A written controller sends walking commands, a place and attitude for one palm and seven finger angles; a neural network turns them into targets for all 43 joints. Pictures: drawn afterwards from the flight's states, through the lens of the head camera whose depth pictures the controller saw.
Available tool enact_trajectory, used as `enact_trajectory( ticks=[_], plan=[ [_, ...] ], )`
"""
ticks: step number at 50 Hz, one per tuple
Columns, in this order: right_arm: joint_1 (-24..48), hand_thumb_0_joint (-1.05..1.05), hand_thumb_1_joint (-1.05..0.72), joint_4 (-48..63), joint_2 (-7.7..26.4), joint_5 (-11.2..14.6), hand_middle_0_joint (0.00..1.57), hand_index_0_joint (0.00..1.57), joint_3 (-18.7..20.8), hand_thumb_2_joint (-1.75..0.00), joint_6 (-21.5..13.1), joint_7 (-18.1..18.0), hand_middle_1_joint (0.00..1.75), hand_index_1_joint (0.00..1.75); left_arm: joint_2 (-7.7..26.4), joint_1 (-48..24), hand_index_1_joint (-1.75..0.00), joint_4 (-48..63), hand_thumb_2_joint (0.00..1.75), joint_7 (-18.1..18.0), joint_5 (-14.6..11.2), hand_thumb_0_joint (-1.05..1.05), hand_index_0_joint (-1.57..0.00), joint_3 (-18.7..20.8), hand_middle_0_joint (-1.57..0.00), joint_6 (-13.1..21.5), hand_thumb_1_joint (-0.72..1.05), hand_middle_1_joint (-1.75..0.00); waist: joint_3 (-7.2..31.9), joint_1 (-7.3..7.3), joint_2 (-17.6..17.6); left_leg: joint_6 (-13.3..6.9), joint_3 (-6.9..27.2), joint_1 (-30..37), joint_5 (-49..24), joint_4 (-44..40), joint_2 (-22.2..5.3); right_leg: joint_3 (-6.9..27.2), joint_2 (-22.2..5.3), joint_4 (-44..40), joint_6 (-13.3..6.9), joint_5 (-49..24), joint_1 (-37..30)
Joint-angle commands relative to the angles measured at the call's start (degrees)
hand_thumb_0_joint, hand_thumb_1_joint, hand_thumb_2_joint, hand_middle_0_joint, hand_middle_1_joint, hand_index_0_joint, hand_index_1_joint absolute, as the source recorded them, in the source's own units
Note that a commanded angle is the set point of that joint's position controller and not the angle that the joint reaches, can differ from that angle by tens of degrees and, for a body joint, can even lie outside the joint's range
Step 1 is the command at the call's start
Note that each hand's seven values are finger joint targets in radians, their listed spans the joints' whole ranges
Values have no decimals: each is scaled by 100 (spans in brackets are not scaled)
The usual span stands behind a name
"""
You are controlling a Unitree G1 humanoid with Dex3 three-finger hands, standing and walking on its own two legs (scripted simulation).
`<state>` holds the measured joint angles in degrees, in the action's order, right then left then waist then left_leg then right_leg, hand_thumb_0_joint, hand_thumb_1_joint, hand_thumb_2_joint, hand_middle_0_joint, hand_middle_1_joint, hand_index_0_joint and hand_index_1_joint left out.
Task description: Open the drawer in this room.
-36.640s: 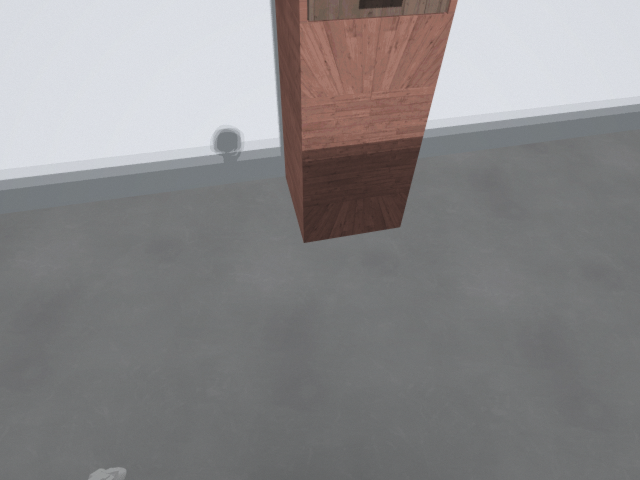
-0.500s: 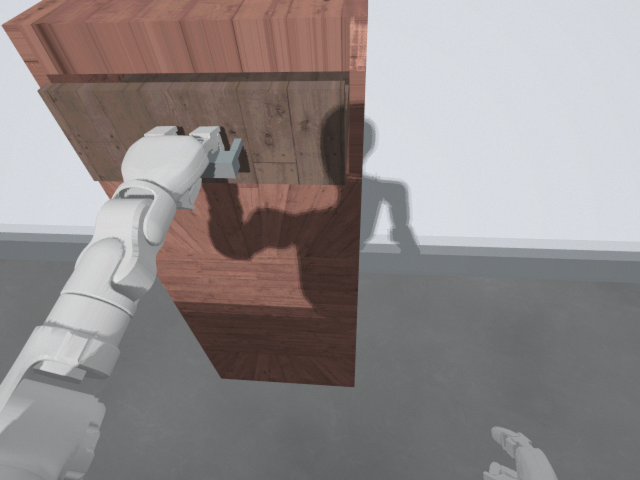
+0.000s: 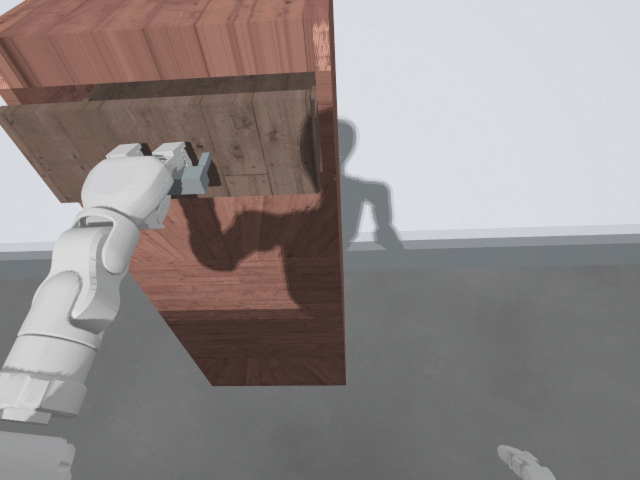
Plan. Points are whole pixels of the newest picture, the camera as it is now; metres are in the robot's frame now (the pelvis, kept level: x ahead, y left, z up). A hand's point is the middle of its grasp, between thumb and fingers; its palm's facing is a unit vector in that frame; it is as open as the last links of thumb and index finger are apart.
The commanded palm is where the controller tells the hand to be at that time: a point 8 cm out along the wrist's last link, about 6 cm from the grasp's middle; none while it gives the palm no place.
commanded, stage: pull the drawer open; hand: left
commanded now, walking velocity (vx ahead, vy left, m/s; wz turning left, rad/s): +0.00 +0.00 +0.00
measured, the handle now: (162, 171) +0.45 +0.21 +0.18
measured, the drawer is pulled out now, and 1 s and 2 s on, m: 0.06 0.29 0.30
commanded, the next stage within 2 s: open the thumb to release the handle in 1.24 s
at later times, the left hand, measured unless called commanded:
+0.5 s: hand (118, 301) +0.27 +0.21 +0.15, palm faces +0.07 -0.09 -0.99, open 6.0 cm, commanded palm +0.22 +0.23 +0.22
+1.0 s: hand (67, 418) +0.16 +0.21 +0.16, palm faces +0.08 -0.08 -0.99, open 6.0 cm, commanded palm +0.11 +0.22 +0.22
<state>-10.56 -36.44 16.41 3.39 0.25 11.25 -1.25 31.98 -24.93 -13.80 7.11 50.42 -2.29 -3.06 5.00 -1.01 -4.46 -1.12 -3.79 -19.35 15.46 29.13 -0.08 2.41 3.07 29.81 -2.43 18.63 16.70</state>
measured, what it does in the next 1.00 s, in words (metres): stands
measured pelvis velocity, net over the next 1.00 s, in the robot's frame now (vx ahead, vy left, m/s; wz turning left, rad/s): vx -0.01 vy -0.01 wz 0.02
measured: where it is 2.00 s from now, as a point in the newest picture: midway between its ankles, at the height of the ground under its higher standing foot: outside the picture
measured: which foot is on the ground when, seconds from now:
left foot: down 0.00-1.00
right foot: down 0.00-1.00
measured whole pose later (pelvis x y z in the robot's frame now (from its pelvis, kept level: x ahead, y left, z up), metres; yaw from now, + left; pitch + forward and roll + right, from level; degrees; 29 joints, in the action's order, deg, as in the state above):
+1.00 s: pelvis -0.01 -0.01 +0.00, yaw +1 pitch +0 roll +0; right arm -6.7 -32.6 17.4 1.4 -1.6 6.5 0.0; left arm 36.2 33.5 38.5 0.8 41.1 6.8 -4.2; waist 4.1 5.0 -7.2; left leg -0.1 -2.2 -15.0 15.9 30.8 -0.9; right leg 0.9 3.9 29.9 -3.1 18.7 11.3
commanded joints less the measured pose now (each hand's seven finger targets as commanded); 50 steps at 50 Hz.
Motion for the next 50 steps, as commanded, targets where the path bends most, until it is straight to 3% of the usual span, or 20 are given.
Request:
enact_trajectory(
  ticks=[1, 3, 5, 8, 17, 18, 22, 23, 25, 28, 30, 33, 34, 35, 38, 40, 43, 46, 48, 50],
  plan=[
    [1153, 0, -90, 1092, 581, -15, 20, 20, 154, -90, -379, 67, 30, 30, 1721, -689, -135, 1894, 90, -266, -253, 0, -40, 1268, -40, -268, 90, -135, 2051, 627, 484, -168, 124, 875, -2743, 120, 96, -26, -257, 6, 158, -3560, -1274],
    [1260, 0, -90, 1122, 587, -29, 20, 20, 139, -90, -408, 85, 30, 30, 1851, -130, -135, 2212, 90, -285, -349, 0, -40, 1497, -40, -354, 90, -135, 2057, 696, 537, -156, 124, 899, -2836, 137, 98, -1, -286, 15, 161, -3755, -1421],
    [1357, 0, -90, 1145, 543, -17, 20, 20, 109, -90, -435, 109, 30, 30, 1597, 132, -135, 2636, 90, -299, -404, 0, -40, 1327, -40, -437, 90, -135, 1875, 653, 495, -152, 126, 946, -2909, 108, 102, -44, -254, 5, 194, -3748, -1274],
    [1419, 0, -90, 1113, 565, -34, 20, 20, 88, -90, -467, 126, 30, 30, 1727, 532, -135, 3018, 90, -337, -483, 0, -40, 1515, -40, -561, 90, -135, 1775, 666, 461, -132, 130, 1071, -3015, 109, 83, -40, -239, -67, 179, -3700, -1242],
    [1666, 0, -90, 1065, 402, -96, 20, 20, -57, -90, -506, 129, 30, 30, 1255, 893, -135, 3680, 90, -371, -379, 0, -40, 1082, -40, -739, 90, -135, 1368, 639, 330, -79, 196, 1296, -2735, -69, 107, -149, -152, -321, 145, -3019, -954],
    [1683, 0, -90, 1026, 430, -101, 20, 20, -52, -90, -495, 122, 30, 30, 1443, 909, -135, 3789, 90, -366, -391, 0, -40, 1228, -40, -723, 90, -135, 1414, 628, 373, -76, 165, 1327, -2684, -59, 116, -89, -174, -358, 139, -3099, -1063],
    [1823, 0, -90, 1104, 344, -161, 20, 20, -118, -90, -484, 152, 30, 30, 1370, 1506, -135, 4142, 90, -298, -373, 0, -40, 1278, -40, -690, 90, -135, 1354, 734, 388, -74, 174, 1281, -2734, -96, 159, -81, -218, -337, 166, -3408, -1248],
    [1829, 0, -90, 1092, 375, -156, 20, 20, -109, -90, -485, 152, 30, 30, 1659, 1718, -135, 4236, 90, -292, -460, 0, -40, 1595, -40, -646, 90, -135, 1409, 752, 442, -62, 161, 1288, -2674, -69, 158, -25, -239, -341, 157, -3485, -1384],
    [1865, 0, -90, 1115, 307, -179, 20, 20, -154, -90, -479, 176, 30, 30, 1361, 2007, -135, 4316, 90, -263, -431, 0, -40, 1369, -40, -630, 90, -135, 1165, 731, 327, -61, 164, 1242, -2633, -100, 174, -52, -221, -363, 175, -3415, -1230],
    [1911, 0, -90, 1180, 372, -175, 20, 20, -148, -90, -504, 188, 30, 30, 1642, 2400, -135, 4800, 90, -316, -591, 0, -40, 1727, -40, -523, 90, -135, 1171, 759, 178, -43, 168, 1293, -2518, -78, 153, -1, -219, -392, 154, -3338, -1271],
    [1873, 0, -90, 1217, 286, -209, 20, 20, -147, -90, -561, 208, 30, 30, 1372, 2920, -135, 4869, 90, -346, -573, 0, -40, 1613, -40, -481, 90, -135, 1113, 797, 314, -58, 167, 1257, -2504, -76, 157, -37, -224, -384, 192, -3307, -1221],
    [1922, 0, -90, 1331, 395, -169, 20, 20, -144, -90, -616, 211, 30, 30, 1449, 3510, -135, 5409, 90, -471, -766, 0, -40, 1821, -40, -424, 90, -135, 1043, 789, 150, -25, 157, 1269, -2399, -17, 129, 21, -232, -399, 197, -3369, -1183],
    [1838, 0, -90, 1345, 334, -209, 20, 20, -174, -90, -638, 217, 30, 30, 1433, 3566, -135, 5486, 90, -500, -708, 0, -40, 1828, -40, -418, 90, -135, 1125, 836, 322, -33, 175, 1185, -2378, -5, 154, -15, -255, -345, 223, -3355, -1226],
    [1813, 0, -90, 1323, 343, -212, 20, 20, -144, -90, -656, 199, 30, 30, 1435, 3875, -135, 5386, 90, -539, -728, 0, -40, 1905, -40, -407, 90, -135, 897, 819, 410, -38, 170, 1134, -2294, 1, 155, 22, -253, -379, 239, -3340, -1109],
    [1794, 0, -90, 1384, 436, -181, 20, 20, -116, -90, -713, 165, 30, 30, 1530, 4259, -135, 5760, 90, -683, -856, 0, -40, 2096, -40, -362, 90, -135, 842, 810, 194, -14, 165, 1156, -2074, 52, 139, 112, -257, -417, 226, -3161, -998],
    [1709, 0, -90, 1382, 396, -211, 20, 20, -103, -90, -734, 164, 30, 30, 1500, 4698, -135, 5752, 90, -767, -800, 0, -40, 2197, -40, -320, 90, -135, 783, 863, 376, -11, 203, 1056, -1985, 55, 148, 109, -254, -401, 239, -2956, -925],
    [1778, 0, -90, 1469, 486, -149, 20, 20, -96, -90, -818, 145, 30, 30, 1548, 5117, -135, 6167, 90, -917, -976, 0, -40, 2354, -40, -291, 90, -135, 754, 846, 146, 12, 190, 1094, -1822, 152, 116, 168, -240, -417, 235, -2913, -792],
    [1600, 0, -90, 1519, 471, -200, 20, 20, -65, -90, -829, 157, 30, 30, 1320, 5464, -135, 6317, 90, -1005, -915, 0, -40, 2204, -40, -246, 90, -135, 640, 874, 224, 1, 198, 1027, -1732, 144, 106, 83, -256, -429, 267, -2560, -609],
    [1683, 0, -90, 1484, 511, -164, 20, 20, -61, -90, -882, 130, 30, 30, 1562, 5632, -135, 6334, 90, -1098, -965, 0, -40, 2496, -40, -238, 90, -135, 584, 865, 115, 26, 218, 1031, -1589, 182, 95, 212, -211, -472, 225, -2432, -561],
    [1550, 0, -90, 1526, 462, -202, 20, 20, -63, -90, -890, 131, 30, 30, 1329, 5896, -135, 6392, 90, -1123, -914, 0, -40, 2303, -40, -193, 90, -135, 526, 876, 305, 15, 204, 967, -1553, 177, 86, 114, -260, -454, 268, -2297, -477]
  ],
)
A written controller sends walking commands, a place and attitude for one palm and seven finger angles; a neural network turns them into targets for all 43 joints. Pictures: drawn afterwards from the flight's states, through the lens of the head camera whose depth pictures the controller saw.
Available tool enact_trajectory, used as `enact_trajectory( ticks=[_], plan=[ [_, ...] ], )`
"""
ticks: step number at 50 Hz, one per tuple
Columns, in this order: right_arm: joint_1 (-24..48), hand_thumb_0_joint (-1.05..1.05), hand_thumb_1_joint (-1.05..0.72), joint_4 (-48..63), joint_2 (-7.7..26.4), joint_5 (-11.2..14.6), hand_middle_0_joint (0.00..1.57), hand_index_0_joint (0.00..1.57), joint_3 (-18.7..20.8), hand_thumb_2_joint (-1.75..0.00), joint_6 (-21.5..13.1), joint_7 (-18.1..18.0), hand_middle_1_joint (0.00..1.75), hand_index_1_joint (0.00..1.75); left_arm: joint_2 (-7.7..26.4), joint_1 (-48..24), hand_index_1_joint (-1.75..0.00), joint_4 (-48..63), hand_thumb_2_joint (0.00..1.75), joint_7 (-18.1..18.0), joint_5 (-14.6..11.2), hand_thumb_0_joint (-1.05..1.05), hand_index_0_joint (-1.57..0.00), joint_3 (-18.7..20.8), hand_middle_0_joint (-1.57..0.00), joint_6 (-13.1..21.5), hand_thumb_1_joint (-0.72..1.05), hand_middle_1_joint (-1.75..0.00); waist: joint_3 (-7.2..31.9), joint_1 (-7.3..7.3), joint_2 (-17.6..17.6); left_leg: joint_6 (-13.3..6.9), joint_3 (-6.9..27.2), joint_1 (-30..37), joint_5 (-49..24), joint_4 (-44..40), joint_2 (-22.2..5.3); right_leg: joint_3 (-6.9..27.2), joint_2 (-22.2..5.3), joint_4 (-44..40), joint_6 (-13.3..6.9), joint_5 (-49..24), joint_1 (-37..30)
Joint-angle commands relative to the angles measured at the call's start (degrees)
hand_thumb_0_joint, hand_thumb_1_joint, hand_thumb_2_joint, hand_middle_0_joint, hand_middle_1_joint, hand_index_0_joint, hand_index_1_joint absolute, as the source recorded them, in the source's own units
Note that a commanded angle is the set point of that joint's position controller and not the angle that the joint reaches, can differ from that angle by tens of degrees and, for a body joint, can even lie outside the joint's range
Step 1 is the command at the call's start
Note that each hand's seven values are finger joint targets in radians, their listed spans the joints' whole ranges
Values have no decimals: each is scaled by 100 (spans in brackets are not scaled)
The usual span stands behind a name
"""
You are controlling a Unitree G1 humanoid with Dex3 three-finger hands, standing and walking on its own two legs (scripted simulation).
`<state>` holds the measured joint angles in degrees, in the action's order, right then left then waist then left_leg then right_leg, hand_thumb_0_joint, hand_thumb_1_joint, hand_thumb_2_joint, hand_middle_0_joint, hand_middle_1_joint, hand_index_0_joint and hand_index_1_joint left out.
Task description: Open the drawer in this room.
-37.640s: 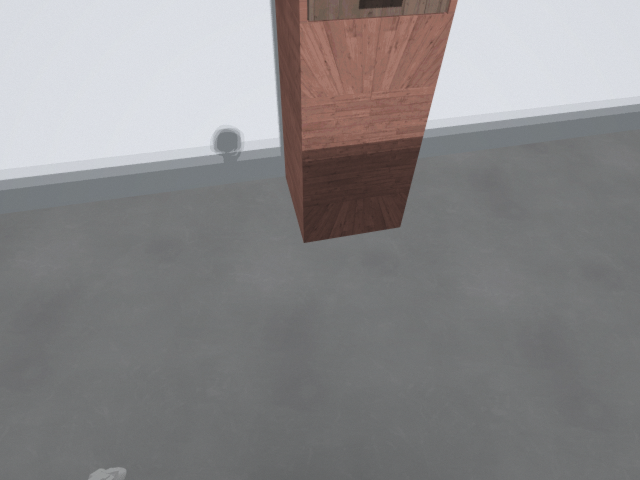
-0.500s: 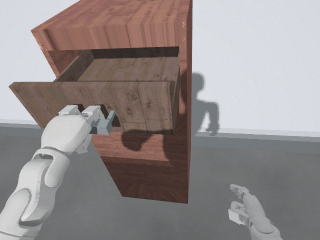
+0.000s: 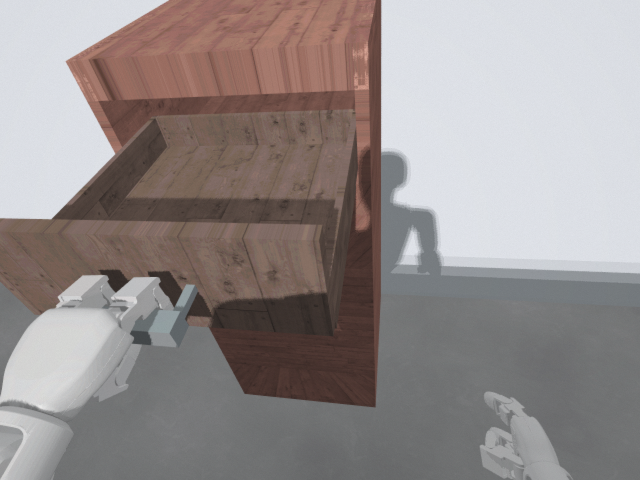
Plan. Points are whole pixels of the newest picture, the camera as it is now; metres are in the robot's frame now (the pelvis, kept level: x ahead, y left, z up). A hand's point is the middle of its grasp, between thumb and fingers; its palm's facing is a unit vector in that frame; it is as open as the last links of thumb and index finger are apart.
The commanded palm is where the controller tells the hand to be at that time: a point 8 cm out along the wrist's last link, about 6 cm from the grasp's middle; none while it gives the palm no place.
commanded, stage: pull the drawer open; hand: left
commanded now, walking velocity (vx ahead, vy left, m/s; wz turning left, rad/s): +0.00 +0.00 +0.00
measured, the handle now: (133, 307) +0.23 +0.22 +0.18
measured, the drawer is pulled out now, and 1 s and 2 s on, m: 0.29 0.30 0.29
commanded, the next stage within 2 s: open the thumb to release the handle in 0.24 s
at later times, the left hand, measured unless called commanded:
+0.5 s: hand (111, 366) +0.17 +0.22 +0.16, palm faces +0.15 -0.11 -0.98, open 6.4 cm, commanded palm +0.14 +0.23 +0.22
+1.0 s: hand (114, 368) +0.17 +0.22 +0.16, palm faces +0.12 -0.11 -0.99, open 13.5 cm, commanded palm +0.15 +0.22 +0.21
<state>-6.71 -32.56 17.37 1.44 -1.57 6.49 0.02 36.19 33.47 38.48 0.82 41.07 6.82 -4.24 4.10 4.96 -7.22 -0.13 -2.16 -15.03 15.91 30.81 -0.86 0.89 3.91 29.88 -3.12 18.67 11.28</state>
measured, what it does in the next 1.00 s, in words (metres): stands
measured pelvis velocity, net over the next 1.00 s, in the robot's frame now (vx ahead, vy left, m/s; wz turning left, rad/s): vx -0.03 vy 0.00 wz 0.04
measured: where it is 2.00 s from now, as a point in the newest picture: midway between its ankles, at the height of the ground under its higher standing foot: outside the picture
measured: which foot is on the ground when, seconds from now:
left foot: down 0.00-1.00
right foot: down 0.00-1.00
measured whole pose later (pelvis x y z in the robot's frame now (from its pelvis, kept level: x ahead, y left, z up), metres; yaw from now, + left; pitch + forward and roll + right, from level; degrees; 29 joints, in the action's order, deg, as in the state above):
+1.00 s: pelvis -0.03 +0.00 +0.00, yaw +2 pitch -3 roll +0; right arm -3.2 -34.9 15.2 1.2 -3.3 5.4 -0.4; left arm 31.3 17.6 30.0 5.3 45.9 0.2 -5.9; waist 1.8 6.4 -7.2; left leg -0.3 -0.1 -12.6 12.2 27.9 0.0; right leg -1.2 3.2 26.9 -3.0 15.7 8.2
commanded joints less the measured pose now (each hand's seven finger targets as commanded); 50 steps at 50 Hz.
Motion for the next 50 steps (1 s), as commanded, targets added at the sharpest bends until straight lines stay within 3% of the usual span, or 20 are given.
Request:
enact_trajectory(
  ticks=[1, 3, 6, 8, 16, 17, 21, 23, 25, 27, 28, 30, 37, 38, 40, 43, 46, 47, 48, 50],
  plan=[
    [1139, 0, -90, 1171, 400, -10, 20, 20, 139, -90, -411, 8, 30, 30, 948, 213, -135, 1256, 90, -523, 5, 0, -40, 1459, -40, -54, 90, -135, 624, 307, 584, -82, 28, 530, -1596, 13, 155, 276, -340, -464, 348, -2322, 63],
    [1276, 0, -90, 1222, 445, 46, 20, 20, 123, -90, -456, 14, 30, 30, 938, 571, -135, 1515, 90, -611, -102, 0, -40, 1546, -40, -88, 90, -135, 704, 326, 296, -54, 20, 589, -1585, 60, 125, 347, -324, -462, 320, -2453, 7],
    [1198, 0, -90, 1297, 426, 18, 20, 20, 111, -90, -366, 44, 30, 30, 829, 1044, -135, 1624, 90, -640, -63, 0, -40, 1454, -40, -149, 90, -135, 701, 384, 599, -56, 5, 445, -1744, 20, 98, 262, -367, -387, 377, -2624, -112],
    [1351, 0, -90, 1308, 463, 70, 20, 20, 101, -90, -398, 50, 30, 30, 920, 972, -135, 1806, 90, -695, -109, 0, -40, 1573, -40, -211, 90, -135, 728, 360, 288, -24, -5, 502, -1732, 40, 69, 339, -331, -389, 338, -2637, -96],
    [1059, 0, -90, 1362, 412, 27, 20, 20, 151, -90, -386, 155, 30, 30, 592, 1201, -135, 1981, 90, -752, 100, 0, -40, 1193, -40, -254, 90, -135, 791, 362, 455, -36, 29, 571, -2402, 44, -39, 116, -311, -286, 368, -2655, 3],
    [1062, 0, -90, 1015, 382, -44, 20, 20, 118, -90, -382, 102, 30, 30, 852, -858, -135, 1503, 90, -772, 354, 0, -40, 1149, -40, -217, 90, -135, 317, -28, 494, -35, 120, 482, -1898, 17, 89, 161, -249, -366, 308, -2216, 563],
    [1021, 0, -90, 998, 274, -40, 20, 20, 193, -90, -507, 42, 30, 30, 573, -841, -132, 1030, 78, -650, 444, 0, -38, 892, -38, -180, 62, -132, 719, 220, 408, -65, 132, 790, -1840, -91, 88, 38, -227, -432, 252, -1825, 304],
    [1216, 0, -90, 979, 270, 25, 20, 20, 148, -90, -547, 49, 30, 30, 598, -1105, -130, 1166, 72, -564, 450, 0, -37, 786, -37, -263, 48, -130, 821, 179, 156, -40, 144, 879, -1855, -65, 72, 91, -234, -412, 210, -1903, 237],
    [1188, 0, -90, 893, 213, -35, 20, 20, 86, -90, -438, 53, 30, 30, 562, -1088, -129, 777, 66, -442, 598, 0, -36, 642, -36, -396, 34, -129, 628, 226, 547, -45, 164, 705, -1901, -181, 79, -13, -267, -440, 236, -1850, 181],
    [1309, 0, -90, 902, 231, -51, 20, 20, 53, -90, -346, 47, 30, 30, 695, -1608, -127, 869, 60, -350, 717, 0, -35, 594, -35, -480, 20, -127, 618, 227, 415, -48, 168, 753, -1815, -238, 83, 46, -275, -495, 223, -1763, 170],
    [1486, 0, -90, 941, 245, 35, 20, 20, 29, -90, -389, 47, 30, 30, 756, -1718, -127, 1012, 57, -312, 618, 0, -35, 653, -35, -528, 13, -127, 697, 197, 227, -31, 179, 824, -1696, -225, 60, 94, -234, -490, 180, -1705, 95],
    [1356, 0, -90, 875, 162, -25, 20, 20, -3, -90, -338, 48, 30, 30, 626, -1467, -125, 614, 51, -191, 645, 0, -33, 542, -33, -574, -1, -125, 537, 226, 555, -49, 174, 734, -1785, -306, 72, -21, -256, -534, 228, -1690, 54],
    [1507, 0, -90, 890, 161, -37, 20, 20, -80, -90, -296, 5, 30, 30, 709, -2136, -120, 554, 30, 106, 571, 0, -30, 450, -30, -489, -50, -120, 354, 181, 611, -78, 141, 791, -1346, -457, 102, 0, -283, -793, 290, -1271, 95],
    [1639, 0, -90, 909, 187, 38, 20, 20, -87, -90, -362, -25, 30, 30, 951, -2149, -120, 517, 30, 98, 434, 0, -30, 749, -30, -475, -50, -120, 376, 170, 394, -74, 130, 845, -1242, -434, 66, 51, -237, -811, 254, -1194, 55],
    [1507, 0, -90, 828, 103, -45, 20, 20, -96, -90, -357, -21, 30, 30, 605, -2121, -120, 189, 30, 166, 552, 0, -30, 410, -30, -429, -50, -120, 147, 162, 617, -79, 148, 750, -1196, -500, 114, -7, -273, -870, 266, -1001, 155],
    [1621, 0, -90, 813, 174, 26, 20, 20, -82, -90, -414, -58, 30, 30, 1008, -2447, -120, 209, 30, 186, 436, 0, -30, 776, -30, -342, -50, -120, 278, 140, 340, -77, 128, 837, -1030, -476, 112, 111, -260, -943, 248, -923, 88],
    [1502, 0, -90, 742, 158, -57, 20, 20, -55, -90, -413, -64, 30, 30, 722, -2555, -120, -33, 30, 254, 544, 0, -30, 437, -30, -258, -50, -120, 111, 143, 476, -87, 128, 791, -1016, -523, 162, 76, -294, -1016, 265, -801, 191],
    [1466, 0, -90, 735, 115, -67, 20, 20, -34, -90, -416, -55, 30, 30, 61, -2140, -120, -484, 30, 278, 586, 0, -30, -135, -30, -281, -50, -120, -161, 93, 505, -84, 84, 732, -946, -509, 173, 34, -289, -1024, 282, -733, 391],
    [1485, 0, -90, 760, 131, 58, 20, 20, -18, -90, -480, -21, 30, 30, 41, -2168, -120, -370, 30, 300, 407, 0, -30, -35, -30, -259, -50, -120, -48, 27, 414, -73, 105, 806, -833, -552, 126, 24, -258, -1073, 266, -662, 356],
    [1493, 0, -90, 725, 168, -60, 20, 20, -23, -90, -455, -74, 30, 30, 561, -2664, -120, -230, 30, 228, 672, 0, -30, 177, -30, -184, -50, -120, 198, 120, 625, -98, 95, 737, -843, -551, 175, 101, -317, -1023, 267, -612, 195]
  ],
)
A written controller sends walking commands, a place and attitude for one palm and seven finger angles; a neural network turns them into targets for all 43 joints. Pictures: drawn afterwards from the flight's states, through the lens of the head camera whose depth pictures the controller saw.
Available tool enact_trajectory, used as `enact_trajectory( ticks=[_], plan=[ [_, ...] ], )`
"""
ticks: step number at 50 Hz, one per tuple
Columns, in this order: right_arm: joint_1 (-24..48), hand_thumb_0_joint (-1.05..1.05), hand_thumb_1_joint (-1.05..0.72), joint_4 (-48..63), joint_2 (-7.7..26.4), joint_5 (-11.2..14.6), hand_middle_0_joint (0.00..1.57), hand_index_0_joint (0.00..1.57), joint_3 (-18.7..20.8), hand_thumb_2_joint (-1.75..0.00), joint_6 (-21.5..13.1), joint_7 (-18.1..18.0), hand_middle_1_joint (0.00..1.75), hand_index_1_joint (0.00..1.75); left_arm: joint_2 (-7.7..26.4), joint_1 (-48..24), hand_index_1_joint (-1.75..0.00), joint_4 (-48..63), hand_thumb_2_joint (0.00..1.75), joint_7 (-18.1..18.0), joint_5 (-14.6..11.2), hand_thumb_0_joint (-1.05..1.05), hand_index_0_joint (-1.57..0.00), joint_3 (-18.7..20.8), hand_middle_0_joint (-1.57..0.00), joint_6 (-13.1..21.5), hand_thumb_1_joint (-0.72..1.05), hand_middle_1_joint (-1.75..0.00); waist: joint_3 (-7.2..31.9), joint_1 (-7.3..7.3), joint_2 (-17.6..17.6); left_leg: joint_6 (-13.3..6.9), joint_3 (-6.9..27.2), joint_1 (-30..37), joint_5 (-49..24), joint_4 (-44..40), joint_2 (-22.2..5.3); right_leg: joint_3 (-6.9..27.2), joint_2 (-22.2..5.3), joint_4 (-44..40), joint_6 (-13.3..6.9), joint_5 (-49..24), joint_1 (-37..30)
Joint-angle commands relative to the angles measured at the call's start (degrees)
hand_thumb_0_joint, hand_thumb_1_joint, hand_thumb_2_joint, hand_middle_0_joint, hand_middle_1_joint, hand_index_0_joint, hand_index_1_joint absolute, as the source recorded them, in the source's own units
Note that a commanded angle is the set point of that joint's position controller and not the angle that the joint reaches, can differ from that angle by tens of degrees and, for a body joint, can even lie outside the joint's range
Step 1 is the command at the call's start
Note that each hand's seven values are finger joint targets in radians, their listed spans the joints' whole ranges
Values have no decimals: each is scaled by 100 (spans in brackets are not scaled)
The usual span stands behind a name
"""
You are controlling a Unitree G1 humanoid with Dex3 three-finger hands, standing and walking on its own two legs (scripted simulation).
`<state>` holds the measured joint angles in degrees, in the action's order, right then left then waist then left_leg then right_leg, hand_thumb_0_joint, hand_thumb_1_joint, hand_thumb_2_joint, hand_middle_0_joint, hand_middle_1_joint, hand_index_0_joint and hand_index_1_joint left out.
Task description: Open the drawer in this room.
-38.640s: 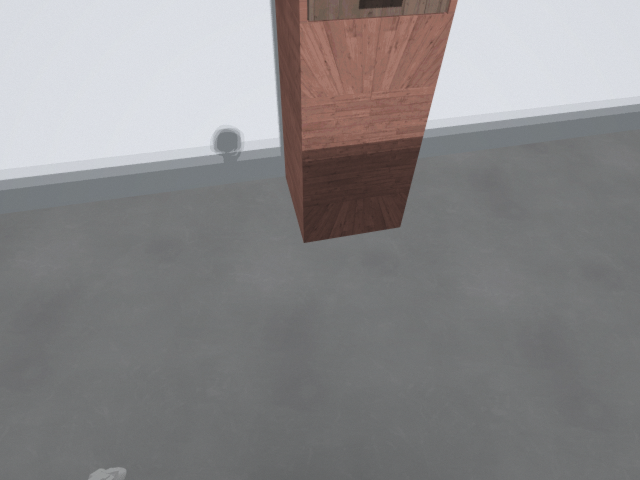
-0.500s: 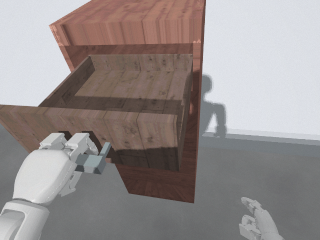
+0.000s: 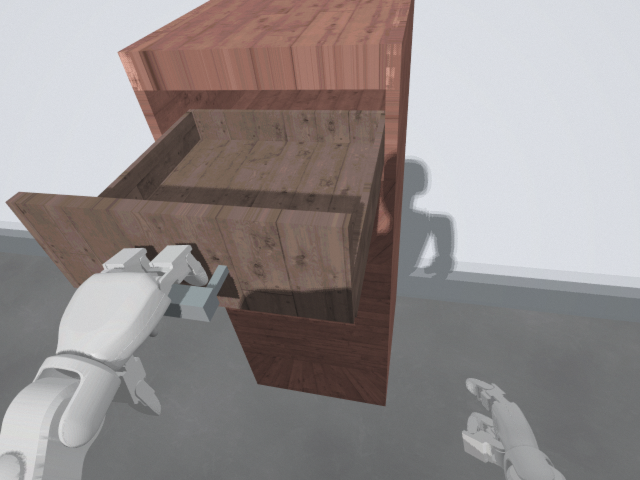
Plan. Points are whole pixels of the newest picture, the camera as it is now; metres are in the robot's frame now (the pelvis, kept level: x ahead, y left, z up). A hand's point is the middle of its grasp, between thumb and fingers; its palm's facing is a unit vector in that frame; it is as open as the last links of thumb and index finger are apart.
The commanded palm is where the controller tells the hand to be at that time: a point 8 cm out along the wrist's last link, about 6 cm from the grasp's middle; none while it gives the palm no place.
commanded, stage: lift the hand off the handle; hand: left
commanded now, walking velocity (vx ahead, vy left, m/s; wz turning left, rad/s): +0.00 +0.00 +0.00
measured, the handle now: (169, 283) +0.26 +0.21 +0.18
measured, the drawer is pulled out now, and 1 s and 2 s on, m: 0.30 0.29 0.29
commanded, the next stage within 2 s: draw the hand back to the body in 1.54 s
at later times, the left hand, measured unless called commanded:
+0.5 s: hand (152, 314) +0.22 +0.21 +0.16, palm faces +0.09 -0.06 -0.99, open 13.4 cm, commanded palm +0.19 +0.22 +0.25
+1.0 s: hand (128, 266) +0.23 +0.21 +0.23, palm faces +0.22 -0.04 -0.98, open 13.2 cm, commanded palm +0.19 +0.21 +0.32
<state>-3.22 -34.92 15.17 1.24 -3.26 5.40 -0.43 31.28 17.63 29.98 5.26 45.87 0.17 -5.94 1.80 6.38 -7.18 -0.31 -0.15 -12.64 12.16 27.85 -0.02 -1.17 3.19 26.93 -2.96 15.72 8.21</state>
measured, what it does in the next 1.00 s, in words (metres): stands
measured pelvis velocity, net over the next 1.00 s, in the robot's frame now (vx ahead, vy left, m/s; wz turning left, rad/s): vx -0.02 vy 0.02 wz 0.02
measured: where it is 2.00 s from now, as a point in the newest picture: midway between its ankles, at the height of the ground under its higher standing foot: outside the picture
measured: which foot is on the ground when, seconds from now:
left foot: down 0.00-1.00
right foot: down 0.00-1.00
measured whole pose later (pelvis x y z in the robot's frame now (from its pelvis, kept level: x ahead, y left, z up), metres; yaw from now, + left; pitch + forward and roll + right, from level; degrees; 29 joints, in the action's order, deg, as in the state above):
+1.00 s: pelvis -0.02 +0.02 +0.00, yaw +1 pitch -5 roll +0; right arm -0.2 -37.8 14.2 2.8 -3.9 3.2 0.7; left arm 36.9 -6.1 26.1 13.3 41.8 -4.4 -8.7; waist 0.9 9.1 -8.6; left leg -1.7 0.3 -10.6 8.3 23.8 2.1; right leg -1.8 1.1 24.8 -1.5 13.3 6.6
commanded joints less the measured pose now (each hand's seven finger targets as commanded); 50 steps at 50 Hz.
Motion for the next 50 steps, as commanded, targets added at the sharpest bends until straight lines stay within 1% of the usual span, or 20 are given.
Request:
enact_trajectory(
  ticks=[1, 3, 5, 8, 11, 13, 14, 16, 18, 21, 23, 26, 28, 35, 38, 42, 44, 45, 48, 50],
  plan=[
    [1156, 0, -90, 946, 403, -72, 20, 20, 158, -90, -352, -50, 30, 30, 1204, -1303, -120, 606, 30, -271, 317, 0, -30, 931, -30, 15, -50, -120, 515, 11, 580, -90, -102, 519, -475, -222, 113, 397, -265, -746, 239, -316, 484],
    [1201, 0, -90, 927, 406, 10, 20, 20, 172, -90, -421, -59, 30, 30, 1194, -1297, -120, 487, 30, -313, 258, 0, -30, 989, -30, 2, -50, -120, 498, -45, 317, -91, -95, 579, -412, -203, 98, 460, -260, -790, 199, -289, 483],
    [1099, 0, -90, 844, 380, -31, 20, 20, 184, -90, -406, -69, 30, 30, 965, -1153, -120, 130, 30, -265, 288, 0, -30, 765, -30, -20, -50, -120, 314, -49, 595, -95, -108, 479, -469, -239, 112, 393, -262, -778, 233, -307, 537],
    [1229, 0, -90, 846, 427, 53, 20, 20, 177, -90, -445, -113, 30, 30, 1245, -1829, -120, 159, 30, -264, 185, 0, -30, 881, -30, 2, -50, -120, 335, -108, 321, -89, -108, 547, -209, -270, 93, 457, -267, -886, 232, 19, 597],
    [1102, 0, -90, 747, 409, 2, 20, 20, 186, -90, -441, -148, 30, 30, 976, -1970, -120, -413, 30, -194, 252, 0, -30, 568, -30, -11, -50, -120, 78, -115, 789, -108, -124, 433, -52, -323, 129, 431, -301, -1014, 291, 353, 741],
    [1210, 0, -90, 761, 442, 89, 20, 20, 176, -90, -489, -156, 30, 30, 1428, -2382, -120, -223, 30, -203, 170, 0, -30, 910, -30, 35, -50, -120, 330, -118, 457, -97, -121, 531, 37, -312, 113, 524, -310, -1034, 254, 469, 625],
    [1274, 0, -90, 788, 374, 12, 20, 20, 138, -90, -511, -145, 30, 30, 1239, -2748, -120, -151, 30, -174, 251, 0, -30, 626, -30, 33, -50, -120, 458, -58, 470, -96, -103, 499, -20, -329, 153, 458, -348, -979, 260, 443, 531],
    [1205, 0, -90, 699, 408, 9, 20, 20, 172, -90, -489, -173, 30, 30, 1395, -2686, -120, -399, 30, -151, 240, 0, -30, 813, -30, 44, -50, -120, 293, -70, 593, -104, -101, 520, -99, -330, 153, 507, -330, -1045, 264, 389, 599],
    [1318, 0, -90, 745, 399, 94, 20, 20, 159, -90, -567, -170, 30, 30, 1555, -3052, -120, -61, 30, -130, 66, 0, -30, 969, -30, 107, -50, -120, 496, -95, 152, -90, -87, 667, -97, -366, 117, 481, -318, -1022, 229, 314, 504],
    [1268, 0, -90, 726, 380, 33, 20, 20, 147, -90, -572, -159, 30, 30, 1416, -3223, -120, -121, 30, -54, 20, 0, -30, 830, -30, 165, -50, -120, 470, -53, 490, -94, -56, 643, -182, -433, 145, 378, -317, -1029, 261, 260, 478],
    [1383, 0, -90, 776, 389, 88, 20, 20, 142, -90, -653, -167, 30, 30, 1836, -3319, -120, 228, 30, -74, -156, 0, -30, 1253, -30, 255, -50, -120, 725, 0, 128, -84, -40, 778, -211, -431, 113, 420, -326, -996, 223, 161, 302],
    [1313, 0, -90, 754, 356, 35, 20, 20, 144, -90, -639, -128, 30, 30, 1509, -3287, -120, 185, 30, -29, -179, 0, -30, 1005, -30, 276, -50, -120, 597, -2, 363, -72, -37, 751, -366, -480, 133, 321, -309, -994, 243, -3, 329],
    [1389, 0, -90, 781, 387, 91, 20, 20, 157, -90, -703, -116, 30, 30, 1866, -3429, -120, 609, 30, -57, -320, 0, -30, 1371, -30, 357, -50, -120, 886, 30, 108, -62, -20, 886, -455, -479, 94, 336, -311, -935, 201, -161, 159],
    [1464, 0, -90, 752, 346, 109, 20, 20, 130, -90, -594, -1, 30, 30, 1347, -3785, -120, 360, 30, 96, -201, 0, -30, 744, -30, -24, -50, -120, 776, 4, 293, -36, 0, 807, -452, -651, 79, 211, -265, -876, 209, -124, 257],
    [1591, 0, -90, 790, 377, 174, 20, 20, 106, -90, -621, 1, 30, 30, 1715, -4388, -120, 875, 30, 111, -295, 0, -30, 952, -30, -35, -50, -120, 984, -7, 63, -40, 56, 855, -331, -699, 42, 198, -275, -787, 170, -163, 86],
    [1598, 0, -90, 791, 342, 119, 20, 20, 105, -90, -587, 29, 30, 30, 1656, -4622, -120, 864, 30, 204, -182, 0, -30, 811, -30, -108, -50, -120, 1121, 61, 248, -31, 95, 933, -560, -740, 68, 150, -248, -788, 176, -240, 69],
    [1672, 0, -90, 811, 283, 118, 20, 20, 82, -90, -646, 82, 30, 30, 1621, -4847, -120, 1107, 30, 232, -272, 0, -30, 750, -30, -89, -50, -120, 1330, 95, 10, -17, 114, 961, -667, -696, 83, 138, -238, -684, 134, -352, -59],
    [1570, 0, -90, 755, 283, 128, 20, 20, 103, -90, -620, 75, 30, 30, 1643, -4575, -120, 874, 30, 235, -302, 0, -30, 868, -30, -125, -50, -120, 1191, 66, 265, -19, 107, 976, -787, -696, 34, 111, -230, -703, 153, -427, 26],
    [1694, 0, -90, 744, 368, 235, 20, 20, 85, -90, -567, 130, 30, 30, 1845, -4855, -120, 850, 30, 316, -443, 0, -30, 1040, -30, -275, -50, -120, 1006, 23, 19, 2, 116, 812, -576, -758, 2, 113, -245, -661, 142, -400, 34],
    [1678, 0, -90, 742, 291, 198, 20, 20, 59, -90, -519, 198, 30, 30, 1402, -4871, -120, 596, 30, 439, -330, 0, -30, 585, -30, -458, -50, -120, 950, 46, 228, 18, 120, 773, -670, -798, 6, 41, -223, -634, 161, -344, 134]
  ],
)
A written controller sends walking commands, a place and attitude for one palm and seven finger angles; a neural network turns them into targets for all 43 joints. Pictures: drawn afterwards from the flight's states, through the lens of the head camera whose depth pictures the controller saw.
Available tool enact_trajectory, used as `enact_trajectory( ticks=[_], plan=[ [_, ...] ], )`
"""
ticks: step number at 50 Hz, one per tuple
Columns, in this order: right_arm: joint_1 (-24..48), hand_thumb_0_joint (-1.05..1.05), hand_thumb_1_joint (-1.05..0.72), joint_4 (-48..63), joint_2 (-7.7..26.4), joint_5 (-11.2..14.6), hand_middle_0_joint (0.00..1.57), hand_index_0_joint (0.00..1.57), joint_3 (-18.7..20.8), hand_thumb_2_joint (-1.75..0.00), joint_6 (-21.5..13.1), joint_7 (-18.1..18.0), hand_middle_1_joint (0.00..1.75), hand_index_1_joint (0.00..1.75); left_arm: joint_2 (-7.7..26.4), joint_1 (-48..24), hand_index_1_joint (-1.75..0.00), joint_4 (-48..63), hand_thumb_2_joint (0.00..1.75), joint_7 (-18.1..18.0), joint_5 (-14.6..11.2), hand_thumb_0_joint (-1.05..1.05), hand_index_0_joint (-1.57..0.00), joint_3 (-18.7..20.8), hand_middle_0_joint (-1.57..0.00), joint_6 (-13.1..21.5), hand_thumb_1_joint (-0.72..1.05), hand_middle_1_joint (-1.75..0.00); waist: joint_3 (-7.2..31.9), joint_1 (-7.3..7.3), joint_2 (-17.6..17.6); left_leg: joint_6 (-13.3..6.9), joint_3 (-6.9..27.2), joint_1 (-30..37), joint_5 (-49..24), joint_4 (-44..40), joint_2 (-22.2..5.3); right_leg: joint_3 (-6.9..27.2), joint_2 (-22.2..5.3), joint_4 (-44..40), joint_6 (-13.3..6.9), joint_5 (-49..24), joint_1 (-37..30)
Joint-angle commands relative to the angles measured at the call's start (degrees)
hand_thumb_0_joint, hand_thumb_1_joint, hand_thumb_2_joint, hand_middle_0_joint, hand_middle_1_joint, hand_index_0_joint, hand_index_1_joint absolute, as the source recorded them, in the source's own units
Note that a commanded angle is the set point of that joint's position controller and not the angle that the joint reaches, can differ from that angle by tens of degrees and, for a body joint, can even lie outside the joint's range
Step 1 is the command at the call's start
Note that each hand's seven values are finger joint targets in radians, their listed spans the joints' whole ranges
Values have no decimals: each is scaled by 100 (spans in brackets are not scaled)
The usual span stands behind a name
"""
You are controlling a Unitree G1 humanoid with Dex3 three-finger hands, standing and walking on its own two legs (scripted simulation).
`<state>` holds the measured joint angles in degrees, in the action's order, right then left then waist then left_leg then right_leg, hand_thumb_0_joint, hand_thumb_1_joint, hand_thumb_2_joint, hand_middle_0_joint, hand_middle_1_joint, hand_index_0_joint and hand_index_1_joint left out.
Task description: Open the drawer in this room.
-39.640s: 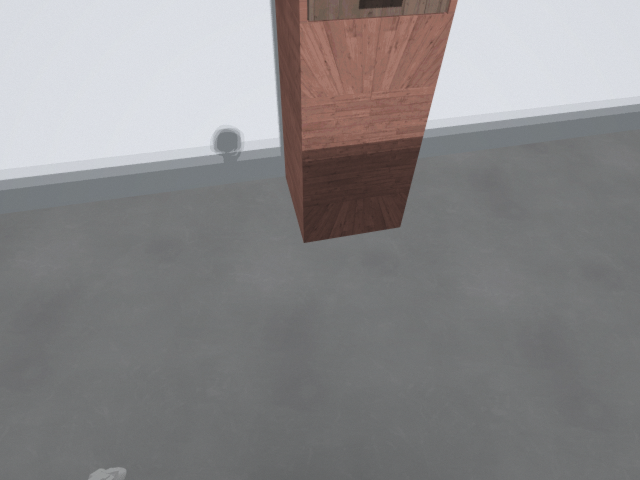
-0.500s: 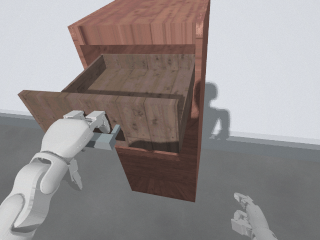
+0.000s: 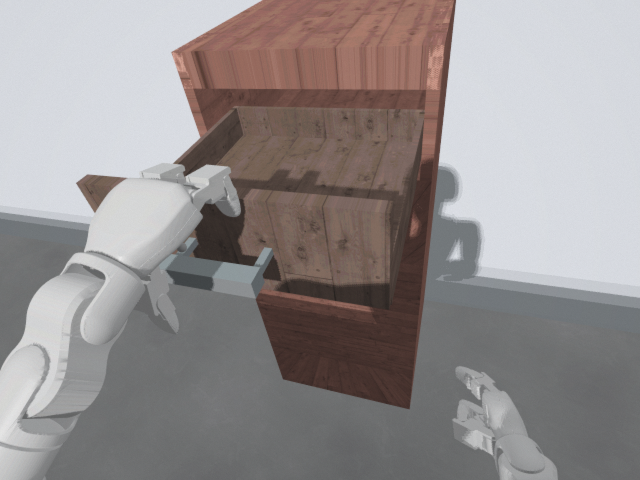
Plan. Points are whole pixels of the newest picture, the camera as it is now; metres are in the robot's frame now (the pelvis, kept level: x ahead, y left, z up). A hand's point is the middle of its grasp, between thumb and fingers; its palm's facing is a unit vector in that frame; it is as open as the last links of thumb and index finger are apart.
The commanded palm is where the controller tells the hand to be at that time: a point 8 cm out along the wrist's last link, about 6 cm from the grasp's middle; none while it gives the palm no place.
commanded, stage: lift the hand off the handle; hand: left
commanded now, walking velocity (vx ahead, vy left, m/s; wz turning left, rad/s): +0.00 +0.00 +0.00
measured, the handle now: (218, 262) +0.29 +0.18 +0.17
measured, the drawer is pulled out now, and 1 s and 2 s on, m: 0.29 0.29 0.29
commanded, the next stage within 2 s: draw the hand back to the body in 0.54 s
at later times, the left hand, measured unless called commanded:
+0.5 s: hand (167, 167) +0.28 +0.19 +0.31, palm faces +0.36 -0.04 -0.93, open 13.8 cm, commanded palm +0.22 +0.20 +0.37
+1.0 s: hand (135, 189) +0.26 +0.22 +0.29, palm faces +0.27 +0.00 -0.96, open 13.8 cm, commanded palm +0.20 +0.22 +0.36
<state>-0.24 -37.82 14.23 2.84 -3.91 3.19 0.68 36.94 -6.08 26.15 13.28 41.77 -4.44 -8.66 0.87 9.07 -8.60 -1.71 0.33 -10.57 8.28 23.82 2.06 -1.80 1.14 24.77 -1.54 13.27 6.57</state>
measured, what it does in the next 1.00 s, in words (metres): stands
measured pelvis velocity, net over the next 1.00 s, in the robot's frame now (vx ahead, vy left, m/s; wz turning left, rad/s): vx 0.01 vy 0.00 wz -0.01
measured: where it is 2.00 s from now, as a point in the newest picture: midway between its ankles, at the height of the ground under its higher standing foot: outside the picture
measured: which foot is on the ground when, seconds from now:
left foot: down 0.00-1.00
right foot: down 0.00-1.00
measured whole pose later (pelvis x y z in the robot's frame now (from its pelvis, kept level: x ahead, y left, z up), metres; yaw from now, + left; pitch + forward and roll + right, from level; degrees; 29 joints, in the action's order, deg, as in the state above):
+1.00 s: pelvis +0.01 +0.00 -0.01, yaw +0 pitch -1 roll +0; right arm -1.0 -34.6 16.7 4.3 -4.8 5.8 2.0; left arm 45.4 -10.5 29.6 22.5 35.2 9.3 -16.5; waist 2.9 7.8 -8.9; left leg -1.4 0.1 -17.1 11.5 30.1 1.5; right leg -1.7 1.7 30.5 -1.8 16.2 12.9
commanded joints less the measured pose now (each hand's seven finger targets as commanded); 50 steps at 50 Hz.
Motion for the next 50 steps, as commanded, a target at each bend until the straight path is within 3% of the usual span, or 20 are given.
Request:
enact_trajectory(
  ticks=[1, 3, 4, 8, 10, 11, 15, 22, 23, 26, 28, 31, 34, 40, 43, 44, 45, 48, 49, 50],
  plan=[
    [1403, 0, -90, 1058, 427, 35, 20, 20, 131, -90, -254, 106, 30, 30, 914, -2537, -120, 1049, 30, -308, 81, 0, -30, 1086, -30, -242, -50, -120, 1119, -192, 371, 154, 82, 566, -248, -417, -192, 107, -15, -416, 24, -103, 263],
    [1521, 0, -90, 1132, 445, 97, 20, 20, 124, -90, -274, 106, 30, 30, 1227, -2941, -120, 1551, 30, -282, -55, 0, -30, 1293, -30, -219, -50, -120, 1312, -235, 98, 127, 98, 596, -192, -356, -210, 159, -45, -308, -6, -209, 118],
    [1545, 0, -90, 1135, 389, 26, 20, 20, 115, -90, -253, 150, 30, 30, 1219, -2982, -120, 1379, 30, -243, 88, 0, -30, 1243, -30, -318, -50, -120, 1546, -92, 260, 139, 94, 577, -300, -352, -149, 166, -17, -291, -8, -142, 25],
    [1448, 0, -90, 1066, 493, 144, 20, 20, 103, -90, -108, 138, 30, 30, 1471, -2966, -120, 559, 30, -116, -54, 0, -30, 1543, -30, -549, -50, -120, 966, -213, 551, 136, 24, 292, 45, -322, -205, 169, -74, -395, 44, 88, 343],
    [1400, 0, -90, 1091, 442, 104, 20, 20, 68, -90, -59, 191, 30, 30, 999, -2905, -120, 76, 30, 37, -14, 0, -30, 1140, -30, -691, -50, -120, 818, -215, 799, 138, 11, 220, 72, -330, -198, 93, -83, -411, 79, 228, 513],
    [1389, 0, -90, 1133, 492, 105, 20, 20, 87, -90, -20, 204, 30, 30, 1152, -2738, -120, 105, 30, 88, -36, 0, -30, 1310, -30, -708, -50, -120, 923, -147, 841, 130, 10, 197, 43, -304, -193, 114, -87, -394, 85, 164, 440],
    [1437, 0, -90, 1285, 478, 138, 20, 20, 53, -90, 23, 251, 30, 30, 1116, -2903, -120, 224, 30, 240, -80, 0, -30, 1227, -30, -820, -50, -120, 1013, -218, 805, 124, -26, 141, 51, -144, -191, 142, -122, -296, 103, 173, 504],
    [1478, 0, -90, 1365, 561, 141, 20, 20, 105, -90, -17, 194, 30, 30, 1738, -3824, -120, 593, 30, 282, -28, 0, -30, 1522, -30, -834, -50, -120, 1317, -154, 376, 87, -4, 165, 33, 53, -124, 297, -168, -219, 77, 269, 561],
    [1386, 0, -90, 1349, 595, 192, 20, 20, 130, -90, -60, 174, 30, 30, 2000, -3800, -120, 681, 30, 245, -204, 0, -30, 1763, -30, -751, -50, -120, 1399, -159, 316, 103, -12, 141, 7, 109, -171, 330, -217, -116, 46, 92, 412],
    [1292, 0, -90, 1301, 584, 169, 20, 20, 95, -90, -43, 190, 30, 30, 1590, -3355, -120, -7, 30, 382, -149, 0, -30, 1488, -30, -885, -50, -120, 1036, -183, 710, 93, 23, -7, 72, 46, -164, 209, -149, -202, 100, 232, 685],
    [1227, 0, -90, 1290, 681, 215, 20, 20, 140, -90, -47, 171, 30, 30, 2054, -3240, -120, 143, 30, 372, -293, 0, -30, 1901, -30, -798, -50, -120, 1270, -141, 673, 94, -6, -25, -74, 165, -181, 308, -206, -76, 78, -118, 442],
    [1314, 0, -90, 1371, 603, 183, 20, 20, 109, -90, -63, 223, 30, 30, 1593, -3120, -120, 261, 30, 496, -214, 0, -30, 1522, -30, -858, -50, -120, 1217, -179, 728, 78, -4, -40, -106, 185, -149, 242, -171, -85, 114, -78, 613],
    [1473, 0, -90, 1478, 579, 166, 20, 20, 104, -90, -88, 235, 30, 30, 1820, -3136, -120, 917, 30, 503, -214, 0, -30, 1701, -30, -852, -50, -120, 1782, -61, 483, 87, 4, 25, -395, 315, -106, 347, -201, 101, 67, -463, 222],
    [1259, 0, -90, 1336, 581, 126, 20, 20, 69, -90, -40, 188, 30, 30, 2241, -2429, -120, 555, 30, 474, -319, 0, -30, 2342, -30, -862, -50, -120, 1310, -145, 831, 70, -24, -105, -431, 341, -165, 276, -152, 46, 132, -497, 468],
    [1204, 0, -90, 1324, 698, 187, 20, 20, 122, -90, -51, 138, 30, 30, 2490, -2349, -120, 829, 30, 503, -567, 0, -30, 2529, -30, -753, -50, -120, 1409, -175, 489, 71, -30, 31, -449, 371, -183, 306, -166, 31, 113, -665, 428],
    [1379, 0, -90, 1424, 610, 131, 20, 20, 77, -90, -70, 173, 30, 30, 2316, -2477, -120, 949, 30, 590, -459, 0, -30, 2345, -30, -817, -50, -120, 1605, -78, 472, 83, -17, -5, -505, 417, -122, 333, -181, 80, 110, -638, 330],
    [1243, 0, -90, 1367, 593, 133, 20, 20, 73, -90, -82, 153, 30, 30, 2136, -2142, -120, 730, 30, 634, -507, 0, -30, 2261, -30, -814, -50, -120, 1313, -200, 712, 68, -39, -1, -462, 379, -149, 229, -143, 24, 166, -601, 541],
    [1193, 0, -90, 1374, 709, 211, 20, 20, 106, -90, -105, 104, 30, 30, 2266, -1752, -120, 1066, 30, 724, -725, 0, -30, 2375, -30, -704, -50, -120, 1298, -259, 484, 69, -37, 91, -463, 386, -180, 262, -146, -6, 147, -729, 531],
    [1381, 0, -90, 1484, 611, 139, 20, 20, 57, -90, -132, 141, 30, 30, 2148, -1946, -120, 1317, 30, 802, -607, 0, -30, 2242, -30, -723, -50, -120, 1516, -131, 487, 83, -2, 30, -465, 420, -109, 265, -169, 40, 146, -623, 415],
    [1255, 0, -90, 1419, 589, 128, 20, 20, 60, -90, -148, 109, 30, 30, 2012, -1663, -120, 1136, 30, 818, -639, 0, -30, 2185, -30, -700, -50, -120, 1167, -254, 673, 60, -16, 48, -378, 354, -148, 160, -126, -27, 188, -500, 671]
  ],
)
